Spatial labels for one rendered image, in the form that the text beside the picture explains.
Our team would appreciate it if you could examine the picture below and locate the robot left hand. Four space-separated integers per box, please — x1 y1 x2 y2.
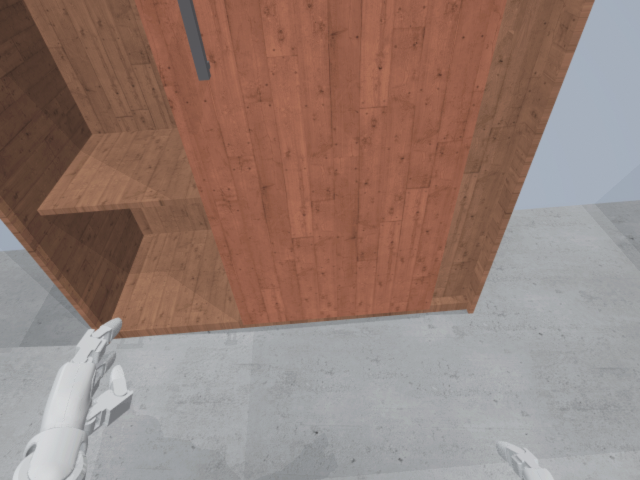
40 318 133 436

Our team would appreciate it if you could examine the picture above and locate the handle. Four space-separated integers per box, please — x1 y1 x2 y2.
511 0 539 48
177 0 211 81

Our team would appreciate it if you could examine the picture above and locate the robot left forearm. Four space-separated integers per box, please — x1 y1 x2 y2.
13 427 88 480

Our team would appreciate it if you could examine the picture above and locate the robot right hand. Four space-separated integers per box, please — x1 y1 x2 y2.
496 441 555 480

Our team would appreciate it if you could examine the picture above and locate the wardrobe door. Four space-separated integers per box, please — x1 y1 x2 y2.
432 0 568 298
135 0 507 325

